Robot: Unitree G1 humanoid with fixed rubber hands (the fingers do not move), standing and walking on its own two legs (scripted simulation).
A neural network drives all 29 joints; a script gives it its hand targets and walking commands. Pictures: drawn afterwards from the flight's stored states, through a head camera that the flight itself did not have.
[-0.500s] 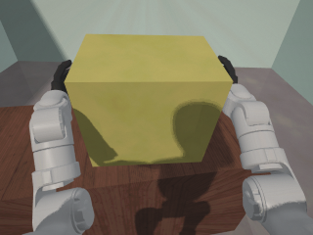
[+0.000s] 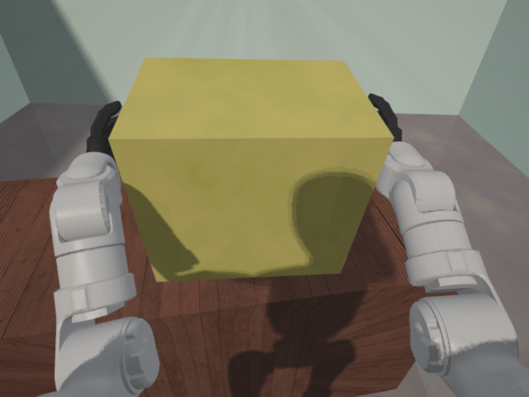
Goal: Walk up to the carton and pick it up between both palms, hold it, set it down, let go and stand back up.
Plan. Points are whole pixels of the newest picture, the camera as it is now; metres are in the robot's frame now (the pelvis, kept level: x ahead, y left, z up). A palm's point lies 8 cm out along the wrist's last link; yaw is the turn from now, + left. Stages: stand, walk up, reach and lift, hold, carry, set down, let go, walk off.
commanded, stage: hold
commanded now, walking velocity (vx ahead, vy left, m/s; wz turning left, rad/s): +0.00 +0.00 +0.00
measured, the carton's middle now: (249, 172) +0.39 +0.01 +0.20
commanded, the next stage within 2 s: set down in 0.62 s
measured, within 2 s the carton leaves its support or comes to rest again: neither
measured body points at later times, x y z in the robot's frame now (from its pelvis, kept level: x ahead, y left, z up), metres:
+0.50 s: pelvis +0.00 +0.00 +0.00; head -0.07 +0.02 +0.44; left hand +0.37 +0.20 +0.25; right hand +0.38 -0.18 +0.25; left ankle +0.02 +0.11 -0.75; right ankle +0.02 -0.09 -0.75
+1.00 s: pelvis +0.01 +0.00 +0.00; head -0.05 +0.02 +0.45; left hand +0.38 +0.22 +0.25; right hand +0.40 -0.16 +0.24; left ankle +0.02 +0.11 -0.75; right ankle +0.02 -0.09 -0.75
